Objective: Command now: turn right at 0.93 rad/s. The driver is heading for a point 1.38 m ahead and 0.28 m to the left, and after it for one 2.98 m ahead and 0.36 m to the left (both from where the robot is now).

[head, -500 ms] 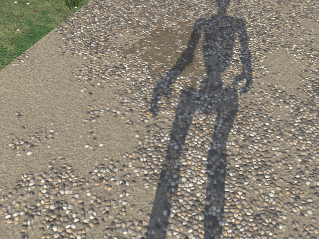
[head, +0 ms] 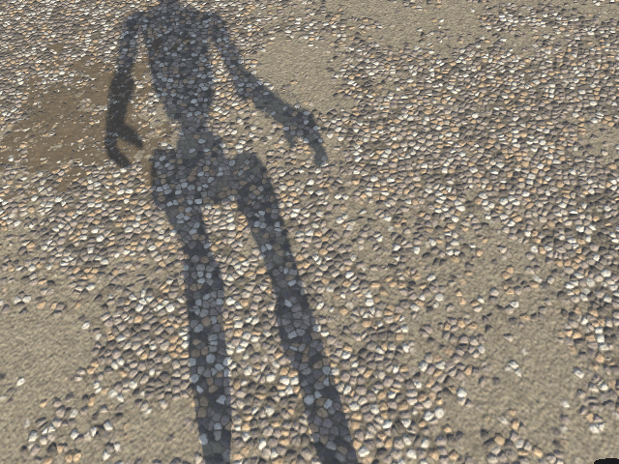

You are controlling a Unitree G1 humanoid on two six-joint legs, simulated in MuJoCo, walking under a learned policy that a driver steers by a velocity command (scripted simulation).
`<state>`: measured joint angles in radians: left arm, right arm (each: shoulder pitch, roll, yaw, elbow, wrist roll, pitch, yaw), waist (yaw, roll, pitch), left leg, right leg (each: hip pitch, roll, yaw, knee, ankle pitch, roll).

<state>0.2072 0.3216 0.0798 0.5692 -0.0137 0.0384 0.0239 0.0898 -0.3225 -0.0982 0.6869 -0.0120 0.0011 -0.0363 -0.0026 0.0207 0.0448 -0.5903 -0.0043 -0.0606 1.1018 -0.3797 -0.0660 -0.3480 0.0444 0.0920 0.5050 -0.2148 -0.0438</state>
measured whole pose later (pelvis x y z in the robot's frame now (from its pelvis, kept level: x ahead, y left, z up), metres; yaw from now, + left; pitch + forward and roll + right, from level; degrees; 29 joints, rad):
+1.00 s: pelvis +0.04 +0.08 -0.01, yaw +23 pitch +2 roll -1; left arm 0.15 0.32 0.10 0.69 -0.02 -0.03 0.00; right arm 0.20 -0.32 -0.08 0.58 0.03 0.02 0.02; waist 0.00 -0.03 0.07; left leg -0.39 -0.04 -0.01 0.63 -0.29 0.08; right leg -0.43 -0.05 0.02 1.10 -0.50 0.02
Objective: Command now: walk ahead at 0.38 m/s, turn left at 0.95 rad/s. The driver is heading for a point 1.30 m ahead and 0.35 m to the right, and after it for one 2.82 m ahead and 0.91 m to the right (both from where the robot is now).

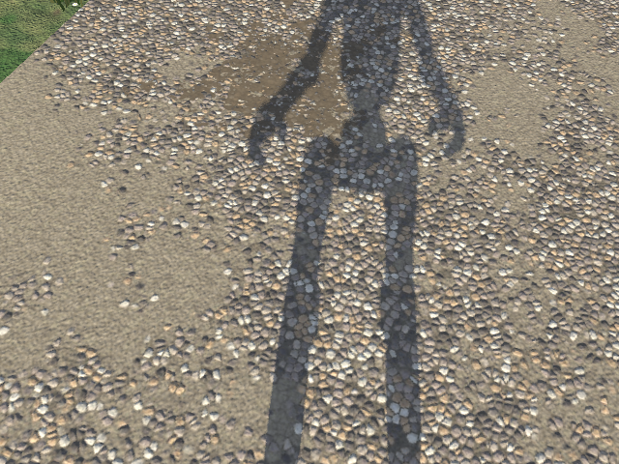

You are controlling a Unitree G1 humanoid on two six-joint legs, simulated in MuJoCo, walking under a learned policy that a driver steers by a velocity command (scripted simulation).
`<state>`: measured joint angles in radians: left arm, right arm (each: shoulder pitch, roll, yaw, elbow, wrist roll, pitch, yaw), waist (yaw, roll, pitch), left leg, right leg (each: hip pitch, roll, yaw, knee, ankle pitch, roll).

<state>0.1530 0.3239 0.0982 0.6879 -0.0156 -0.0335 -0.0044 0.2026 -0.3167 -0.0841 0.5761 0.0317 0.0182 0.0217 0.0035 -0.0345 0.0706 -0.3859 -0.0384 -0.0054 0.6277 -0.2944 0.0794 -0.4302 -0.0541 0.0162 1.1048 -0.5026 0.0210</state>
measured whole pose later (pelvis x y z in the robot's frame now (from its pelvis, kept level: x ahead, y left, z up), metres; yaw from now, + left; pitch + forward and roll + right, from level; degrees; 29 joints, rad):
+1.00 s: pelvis +0.70 -0.12 +0.00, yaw -30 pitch +2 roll +2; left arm 0.27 0.37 0.06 0.80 0.02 -0.03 -0.03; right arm 0.21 -0.32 -0.04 0.71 -0.06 -0.07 -0.02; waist 0.02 -0.04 0.04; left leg -0.32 0.01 0.09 0.54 -0.25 0.00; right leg -0.39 0.04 0.05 1.28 -0.29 -0.11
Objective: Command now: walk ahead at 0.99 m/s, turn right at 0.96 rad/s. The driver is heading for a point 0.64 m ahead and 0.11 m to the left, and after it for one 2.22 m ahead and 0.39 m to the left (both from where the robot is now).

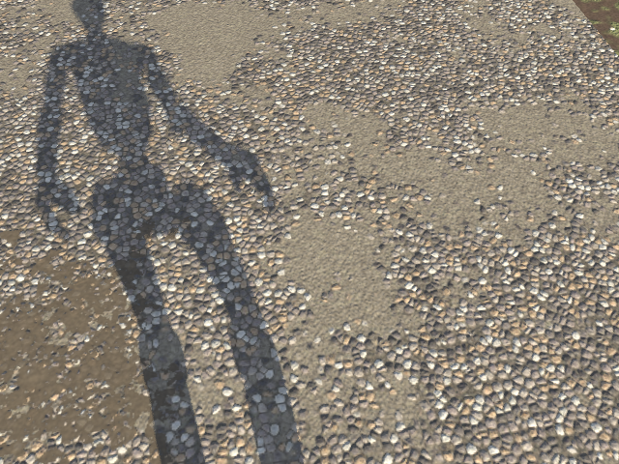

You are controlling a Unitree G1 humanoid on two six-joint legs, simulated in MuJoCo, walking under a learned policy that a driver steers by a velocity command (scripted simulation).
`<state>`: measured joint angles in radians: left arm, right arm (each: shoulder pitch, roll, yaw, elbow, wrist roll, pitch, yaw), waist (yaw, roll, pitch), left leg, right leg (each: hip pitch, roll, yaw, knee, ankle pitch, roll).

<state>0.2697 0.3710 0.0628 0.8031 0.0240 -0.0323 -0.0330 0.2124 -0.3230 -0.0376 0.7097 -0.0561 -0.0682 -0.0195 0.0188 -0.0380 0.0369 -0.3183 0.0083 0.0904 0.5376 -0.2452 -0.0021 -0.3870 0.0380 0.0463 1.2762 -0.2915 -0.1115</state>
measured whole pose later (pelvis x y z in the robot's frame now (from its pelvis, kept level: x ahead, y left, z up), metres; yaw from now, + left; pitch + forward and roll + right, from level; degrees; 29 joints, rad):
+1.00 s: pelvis +0.86 -0.03 +0.00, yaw +26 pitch +2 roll -1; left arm -0.05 0.28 0.02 0.58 0.01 -0.07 0.04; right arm 0.22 -0.32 -0.08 0.68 0.04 0.01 -0.03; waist -0.06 0.00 0.09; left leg -0.31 -0.23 -0.18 0.47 -0.14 0.16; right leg -0.67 -0.02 0.24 0.89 -0.24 0.11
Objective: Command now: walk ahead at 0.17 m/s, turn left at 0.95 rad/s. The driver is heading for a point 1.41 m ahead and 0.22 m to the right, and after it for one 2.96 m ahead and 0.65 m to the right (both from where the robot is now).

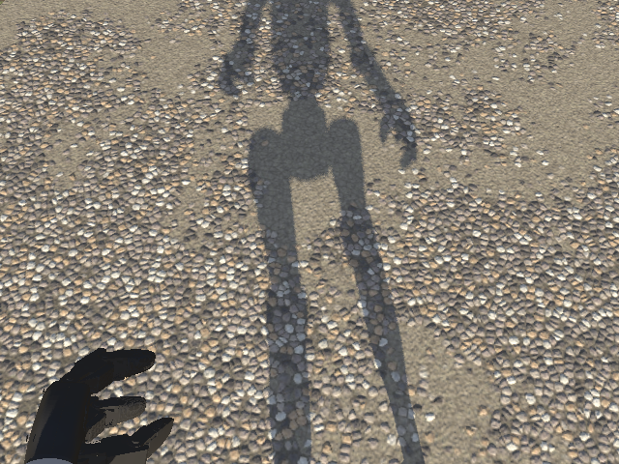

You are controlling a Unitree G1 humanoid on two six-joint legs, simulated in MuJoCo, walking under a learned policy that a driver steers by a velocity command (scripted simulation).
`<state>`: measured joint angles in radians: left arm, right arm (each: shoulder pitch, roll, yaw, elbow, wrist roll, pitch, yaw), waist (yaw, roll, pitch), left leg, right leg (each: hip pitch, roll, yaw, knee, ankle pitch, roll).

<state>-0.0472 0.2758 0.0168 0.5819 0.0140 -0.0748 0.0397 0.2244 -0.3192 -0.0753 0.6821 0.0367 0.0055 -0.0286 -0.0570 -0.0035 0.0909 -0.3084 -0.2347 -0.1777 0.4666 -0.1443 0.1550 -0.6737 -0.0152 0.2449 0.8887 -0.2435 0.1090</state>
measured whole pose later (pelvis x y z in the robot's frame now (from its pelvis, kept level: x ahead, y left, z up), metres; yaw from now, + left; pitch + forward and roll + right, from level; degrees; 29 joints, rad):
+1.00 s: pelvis +0.13 -0.09 +0.00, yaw -19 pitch +3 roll +1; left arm 0.16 0.33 0.08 0.55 -0.01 0.03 -0.01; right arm 0.13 -0.33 -0.10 0.71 -0.01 0.00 -0.02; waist -0.01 0.03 0.07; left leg -0.48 0.05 0.00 1.15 -0.53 -0.06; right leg -0.38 0.03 0.01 0.59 -0.26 -0.04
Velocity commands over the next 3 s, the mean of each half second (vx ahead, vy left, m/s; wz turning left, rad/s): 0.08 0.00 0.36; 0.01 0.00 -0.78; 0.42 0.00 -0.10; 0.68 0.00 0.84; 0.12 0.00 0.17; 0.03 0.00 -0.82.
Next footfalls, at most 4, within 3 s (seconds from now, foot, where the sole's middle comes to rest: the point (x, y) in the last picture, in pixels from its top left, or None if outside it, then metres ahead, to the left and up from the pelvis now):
0.16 right None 0.28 -0.14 -0.77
0.46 left None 0.13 0.06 -0.77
0.90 right None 0.16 -0.21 -0.77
1.40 left None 0.29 -0.02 -0.77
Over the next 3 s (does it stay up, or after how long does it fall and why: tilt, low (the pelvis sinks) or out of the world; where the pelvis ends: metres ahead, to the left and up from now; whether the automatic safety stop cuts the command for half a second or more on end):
stays up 0.81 -0.20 0.01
